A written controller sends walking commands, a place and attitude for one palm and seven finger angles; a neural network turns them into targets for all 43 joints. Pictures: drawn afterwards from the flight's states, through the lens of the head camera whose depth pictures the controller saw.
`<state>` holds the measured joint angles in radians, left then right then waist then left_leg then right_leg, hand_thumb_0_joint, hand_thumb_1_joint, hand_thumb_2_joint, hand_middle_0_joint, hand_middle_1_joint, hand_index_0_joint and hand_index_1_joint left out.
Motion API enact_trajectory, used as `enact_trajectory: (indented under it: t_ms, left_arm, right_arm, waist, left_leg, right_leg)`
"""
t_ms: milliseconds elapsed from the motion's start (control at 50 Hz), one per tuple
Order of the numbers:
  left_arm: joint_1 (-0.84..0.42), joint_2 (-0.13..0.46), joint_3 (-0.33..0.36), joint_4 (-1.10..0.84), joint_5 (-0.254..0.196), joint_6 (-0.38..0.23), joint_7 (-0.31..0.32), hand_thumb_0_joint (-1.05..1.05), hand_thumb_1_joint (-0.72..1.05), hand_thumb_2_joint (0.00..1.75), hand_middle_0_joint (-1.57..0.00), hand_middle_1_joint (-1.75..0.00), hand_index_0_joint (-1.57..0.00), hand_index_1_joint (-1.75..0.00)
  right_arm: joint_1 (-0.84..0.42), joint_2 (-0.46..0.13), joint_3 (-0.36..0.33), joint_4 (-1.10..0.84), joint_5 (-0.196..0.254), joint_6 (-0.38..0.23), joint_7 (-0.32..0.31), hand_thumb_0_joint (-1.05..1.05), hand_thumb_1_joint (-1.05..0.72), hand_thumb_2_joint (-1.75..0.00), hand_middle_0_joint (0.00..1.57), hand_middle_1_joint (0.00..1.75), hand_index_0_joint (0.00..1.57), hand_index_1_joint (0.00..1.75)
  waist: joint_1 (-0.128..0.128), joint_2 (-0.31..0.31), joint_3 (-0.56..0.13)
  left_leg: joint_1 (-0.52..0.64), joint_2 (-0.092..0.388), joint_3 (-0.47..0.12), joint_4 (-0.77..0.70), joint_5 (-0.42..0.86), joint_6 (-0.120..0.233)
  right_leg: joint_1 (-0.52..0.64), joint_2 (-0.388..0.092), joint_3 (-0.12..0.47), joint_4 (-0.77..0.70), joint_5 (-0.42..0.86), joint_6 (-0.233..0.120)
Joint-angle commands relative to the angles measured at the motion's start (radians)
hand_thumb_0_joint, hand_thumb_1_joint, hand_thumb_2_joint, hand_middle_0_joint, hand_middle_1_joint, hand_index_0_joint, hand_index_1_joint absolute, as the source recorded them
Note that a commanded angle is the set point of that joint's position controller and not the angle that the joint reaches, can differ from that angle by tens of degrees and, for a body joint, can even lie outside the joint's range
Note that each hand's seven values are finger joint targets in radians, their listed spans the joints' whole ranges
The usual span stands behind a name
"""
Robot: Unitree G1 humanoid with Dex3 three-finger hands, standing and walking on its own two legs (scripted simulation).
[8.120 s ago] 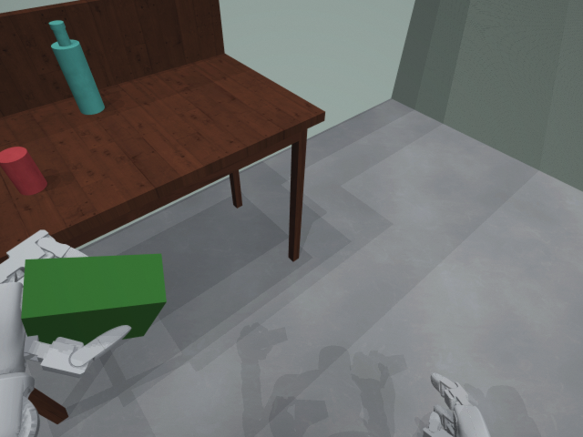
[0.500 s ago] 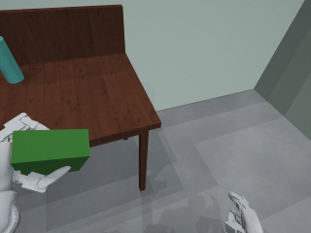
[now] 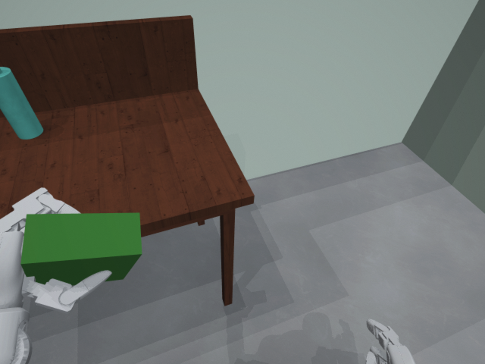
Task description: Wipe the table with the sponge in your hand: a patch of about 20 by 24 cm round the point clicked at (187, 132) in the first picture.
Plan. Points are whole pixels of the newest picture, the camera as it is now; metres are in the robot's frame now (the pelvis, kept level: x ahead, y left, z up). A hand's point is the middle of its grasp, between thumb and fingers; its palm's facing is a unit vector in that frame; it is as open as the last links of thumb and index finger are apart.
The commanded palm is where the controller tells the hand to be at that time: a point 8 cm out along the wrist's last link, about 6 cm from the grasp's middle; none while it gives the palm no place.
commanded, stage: shuffle to correct the standing spot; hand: left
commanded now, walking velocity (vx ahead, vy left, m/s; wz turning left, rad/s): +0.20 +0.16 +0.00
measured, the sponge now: (99, 251) +0.22 +0.21 +0.14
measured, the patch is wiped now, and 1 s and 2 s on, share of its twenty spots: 0.00 0.00 0.00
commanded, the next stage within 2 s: come to a stop and stand still in 0.76 s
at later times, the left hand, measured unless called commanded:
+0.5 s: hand (79, 190) +0.30 +0.27 +0.16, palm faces +0.39 -0.79 -0.47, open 9.5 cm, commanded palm +0.24 +0.31 +0.18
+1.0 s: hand (50, 153) +0.36 +0.34 +0.17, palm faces +0.43 -0.82 -0.38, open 9.5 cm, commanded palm +0.31 +0.38 +0.18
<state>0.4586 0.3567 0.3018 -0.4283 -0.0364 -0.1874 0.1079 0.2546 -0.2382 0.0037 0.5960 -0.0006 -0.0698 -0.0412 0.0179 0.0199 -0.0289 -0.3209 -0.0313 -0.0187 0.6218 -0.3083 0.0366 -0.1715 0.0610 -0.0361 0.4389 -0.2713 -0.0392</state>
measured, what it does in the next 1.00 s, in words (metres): walks ahead: right foot, then left foot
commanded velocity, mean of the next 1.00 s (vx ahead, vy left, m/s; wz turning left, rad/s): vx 0.09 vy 0.10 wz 0.00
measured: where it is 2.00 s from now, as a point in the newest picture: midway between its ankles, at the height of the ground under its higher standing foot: outside the picture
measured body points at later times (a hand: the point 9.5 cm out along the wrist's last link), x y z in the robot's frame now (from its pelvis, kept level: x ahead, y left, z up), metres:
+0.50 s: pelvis +0.09 +0.02 -0.02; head +0.11 +0.01 +0.43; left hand +0.27 +0.31 +0.18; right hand +0.25 -0.20 -0.12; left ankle +0.03 +0.11 -0.69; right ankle +0.13 -0.07 -0.74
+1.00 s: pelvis +0.15 +0.10 -0.01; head +0.16 +0.10 +0.44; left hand +0.33 +0.38 +0.19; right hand +0.32 -0.11 -0.10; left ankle +0.17 +0.22 -0.74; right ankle +0.12 -0.03 -0.74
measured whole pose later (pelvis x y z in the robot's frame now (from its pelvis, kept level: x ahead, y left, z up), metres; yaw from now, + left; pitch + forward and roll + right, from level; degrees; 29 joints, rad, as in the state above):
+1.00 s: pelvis +0.15 +0.10 -0.01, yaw +0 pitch -1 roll +0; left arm 0.43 0.35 0.36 -0.51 -0.03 -0.17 0.15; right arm 0.21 -0.16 0.03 0.62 0.02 -0.12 -0.02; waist 0.01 0.00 0.03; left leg -0.32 0.06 0.07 0.65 -0.31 -0.02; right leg -0.25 -0.06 -0.09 0.64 -0.37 0.01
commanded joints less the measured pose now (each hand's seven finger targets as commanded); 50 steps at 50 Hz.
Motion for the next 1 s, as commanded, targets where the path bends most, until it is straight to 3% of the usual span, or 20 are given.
enact_trajectory:
  t_ms: [0,40,80,120,160,220,360,380,420,440,460,500,580,680,720,760,800,860,940,980]
  left_arm:
    - [-0.184,0.198,0.134,-0.241,-0.006,-0.072,0.039,0.0,0.1,1.3,-1.2,-1.6,-1.2,-1.6]
    - [-0.185,0.209,0.15,-0.279,-0.009,-0.076,0.038,0.0,0.1,1.3,-1.2,-1.6,-1.2,-1.6]
    - [-0.166,0.206,0.155,-0.337,-0.007,-0.091,0.037,0.0,0.1,1.3,-1.2,-1.6,-1.2,-1.6]
    - [-0.149,0.246,0.184,-0.342,0.001,-0.095,0.042,0.0,0.1,1.3,-1.2,-1.6,-1.2,-1.6]
    - [-0.143,0.225,0.173,-0.343,-0.002,-0.094,0.035,0.0,0.1,1.3,-1.2,-1.6,-1.2,-1.6]
    - [-0.041,0.168,0.15,-0.284,0.002,-0.09,0.023,0.0,0.1,1.3,-1.2,-1.6,-1.2,-1.6]
    - [-0.032,0.196,0.195,-0.212,-0.011,-0.082,0.027,0.0,0.1,1.3,-1.2,-1.6,-1.2,-1.6]
    - [-0.041,0.204,0.206,-0.204,-0.006,-0.084,0.032,0.0,0.1,1.3,-1.2,-1.6,-1.2,-1.6]
    - [-0.087,0.226,0.221,-0.204,-0.009,-0.095,0.031,0.0,0.1,1.3,-1.2,-1.6,-1.2,-1.6]
    - [-0.115,0.221,0.229,-0.222,-0.015,-0.106,0.033,0.0,0.1,1.3,-1.2,-1.6,-1.2,-1.6]
    - [-0.163,0.217,0.207,-0.272,-0.009,-0.109,0.03,0.0,0.1,1.3,-1.2,-1.6,-1.2,-1.6]
    - [-0.074,0.203,0.194,-0.29,0.003,-0.122,0.031,0.0,0.1,1.3,-1.2,-1.6,-1.2,-1.6]
    - [-0.09,0.218,0.207,-0.364,-0.002,-0.126,0.049,0.0,0.1,1.3,-1.2,-1.6,-1.2,-1.6]
    - [-0.063,0.214,0.214,-0.342,-0.009,-0.096,0.072,0.0,0.1,1.3,-1.2,-1.6,-1.2,-1.6]
    - [-0.087,0.216,0.22,-0.343,-0.008,-0.097,0.07,0.0,0.1,1.3,-1.2,-1.6,-1.2,-1.6]
    - [-0.047,0.192,0.215,-0.287,-0.011,-0.096,0.066,0.0,0.1,1.3,-1.2,-1.6,-1.2,-1.6]
    - [-0.049,0.189,0.198,-0.259,0.002,-0.084,0.055,0.0,0.1,1.3,-1.2,-1.6,-1.2,-1.6]
    - [-0.114,0.178,0.179,-0.315,0.002,-0.088,0.057,0.0,0.1,1.3,-1.2,-1.6,-1.2,-1.6]
    - [-0.111,0.171,0.151,-0.343,-0.004,-0.064,0.055,0.0,0.1,1.3,-1.2,-1.6,-1.2,-1.6]
    - [-0.099,0.188,0.167,-0.361,-0.011,-0.049,0.06,0.0,0.1,1.3,-1.2,-1.6,-1.2,-1.6]
  right_arm:
    - [-0.123,-0.095,-0.044,-0.159,0.006,-0.043,-0.003,0.0,-0.9,-0.9,0.2,0.3,0.2,0.3]
    - [-0.107,-0.088,-0.043,-0.154,0.007,-0.044,-0.005,0.0,-0.9,-0.9,0.2,0.3,0.2,0.3]
    - [-0.108,-0.103,-0.051,-0.173,0.005,-0.06,-0.005,0.0,-0.9,-0.9,0.2,0.3,0.2,0.3]
    - [-0.099,-0.081,-0.044,-0.166,-0.018,-0.079,0.0,0.0,-0.9,-0.9,0.2,0.3,0.2,0.3]
    - [-0.098,-0.086,-0.055,-0.153,-0.006,-0.086,0.008,0.0,-0.9,-0.9,0.2,0.3,0.2,0.3]
    - [-0.082,-0.099,-0.064,-0.139,0.01,-0.095,0.016,0.0,-0.9,-0.9,0.2,0.3,0.2,0.3]
    - [-0.111,-0.099,-0.042,-0.149,0.005,-0.078,0.0,0.0,-0.9,-0.9,0.2,0.3,0.2,0.3]
    - [-0.115,-0.097,-0.045,-0.148,0.005,-0.073,0.0,0.0,-0.9,-0.9,0.2,0.3,0.2,0.3]
    - [-0.121,-0.101,-0.064,-0.168,0.001,-0.073,0.009,0.0,-0.9,-0.9,0.2,0.3,0.2,0.3]
    - [-0.106,-0.107,-0.059,-0.148,-0.011,-0.066,0.014,0.0,-0.9,-0.9,0.2,0.3,0.2,0.3]
    - [-0.11,-0.12,-0.07,-0.139,-0.004,-0.059,0.03,0.0,-0.9,-0.9,0.2,0.3,0.2,0.3]
    - [-0.128,-0.091,-0.051,-0.136,-0.002,-0.044,0.033,0.0,-0.9,-0.9,0.2,0.3,0.2,0.3]
    - [-0.148,-0.052,-0.039,-0.136,-0.004,-0.035,0.012,0.0,-0.9,-0.9,0.2,0.3,0.2,0.3]
    - [-0.13,-0.05,-0.053,-0.137,-0.004,-0.069,-0.018,0.0,-0.9,-0.9,0.2,0.3,0.2,0.3]
    - [-0.118,-0.072,-0.067,-0.149,0.005,-0.072,-0.025,0.0,-0.9,-0.9,0.2,0.3,0.2,0.3]
    - [-0.119,-0.102,-0.077,-0.166,0.024,-0.076,-0.025,0.0,-0.9,-0.9,0.2,0.3,0.2,0.3]
    - [-0.107,-0.101,-0.075,-0.16,0.016,-0.08,-0.015,0.0,-0.9,-0.9,0.2,0.3,0.2,0.3]
    - [-0.122,-0.091,-0.06,-0.153,0.024,-0.099,-0.002,0.0,-0.9,-0.9,0.2,0.3,0.2,0.3]
    - [-0.101,-0.06,-0.036,-0.142,0.018,-0.105,0.003,0.0,-0.9,-0.9,0.2,0.3,0.2,0.3]
    - [-0.114,-0.066,-0.034,-0.132,0.015,-0.099,-0.012,0.0,-0.9,-0.9,0.2,0.3,0.2,0.3]
  waist:
    - [-0.01,-0.095,0.034]
    - [-0.024,0.042,-0.012]
    - [-0.027,0.323,-0.056]
    - [-0.035,0.224,-0.053]
    - [-0.022,0.076,-0.045]
    - [-0.013,0.115,-0.013]
    - [-0.003,0.072,-0.08]
    - [0.011,-0.003,-0.121]
    - [0.002,-0.288,-0.172]
    - [-0.007,-0.185,-0.114]
    - [-0.014,-0.186,-0.095]
    - [-0.004,-0.076,-0.022]
    - [-0.005,-0.134,-0.035]
    - [-0.001,-0.099,-0.069]
    - [-0.012,0.004,-0.078]
    - [-0.011,0.145,-0.069]
    - [-0.017,0.223,-0.042]
    - [-0.008,0.197,-0.044]
    - [-0.02,-0.11,-0.12]
    - [-0.023,-0.07,-0.144]
  left_leg:
    - [-0.095,0.071,-0.013,0.067,-0.035,0.001]
    - [0.112,0.051,-0.005,-0.135,0.041,0.012]
    - [0.371,0.257,-0.384,-0.291,0.221,0.141]
    - [0.39,0.331,-0.507,-0.312,0.425,0.226]
    - [0.351,0.31,-0.374,-0.265,0.496,0.214]
    - [0.213,0.225,-0.168,-0.283,0.437,0.165]
    - [0.035,0.167,-0.027,-0.11,0.42,0.051]
    - [-0.096,0.15,-0.023,0.05,0.35,0.036]
    - [-0.399,-0.005,0.026,0.608,-0.184,-0.016]
    - [-0.403,0.052,-0.072,0.698,-0.186,-0.033]
    - [-0.413,0.072,-0.1,0.744,-0.173,-0.039]
    - [-0.346,0.142,-0.126,0.667,-0.088,-0.036]
    - [-0.076,0.121,0.052,0.287,0.029,-0.037]
    - [0.122,0.03,0.172,-0.06,0.106,-0.041]
    - [0.136,0.074,0.088,-0.14,0.104,-0.019]
    - [0.153,0.242,-0.123,-0.189,0.256,0.065]
    - [0.089,0.278,-0.166,-0.224,0.374,0.115]
    - [0.018,0.21,-0.018,-0.14,0.319,0.062]
    - [0.047,0.082,0.062,-0.035,0.279,-0.054]
    - [0.139,0.103,0.041,-0.087,0.439,-0.053]
  right_leg:
    - [-0.025,-0.381,0.358,-0.095,-0.145,-0.158]
    - [-0.099,-0.263,0.19,0.117,-0.005,-0.082]
    - [-0.386,-0.039,-0.016,0.479,-0.178,0.035]
    - [-0.51,-0.066,0.043,0.711,-0.301,0.027]
    - [-0.508,-0.098,0.048,0.713,-0.258,0.028]
    - [-0.398,-0.113,-0.021,0.574,-0.092,0.039]
    - [0.04,-0.069,-0.137,0.091,0.091,0.032]
    - [0.221,-0.124,-0.064,0.053,0.165,-0.002]
    - [0.342,-0.539,0.572,-0.061,0.324,-0.215]
    - [0.232,-0.577,0.563,-0.099,0.227,-0.225]
    - [0.172,-0.567,0.581,-0.102,0.165,-0.223]
    - [0.016,-0.495,0.359,-0.071,0.277,-0.177]
    - [-0.16,-0.371,0.092,-0.068,0.256,-0.1]
    - [-0.094,-0.323,0.067,0.04,0.152,-0.041]
    - [-0.102,-0.269,0.046,0.166,0.103,0.001]
    - [-0.195,-0.133,-0.041,0.342,-0.06,0.061]
    - [-0.214,-0.107,-0.062,0.425,-0.256,0.061]
    - [-0.069,-0.109,-0.071,0.201,-0.068,0.05]
    - [0.019,-0.187,0.089,0.052,0.379,-0.007]
    - [0.003,-0.15,0.03,0.096,0.417,0.005]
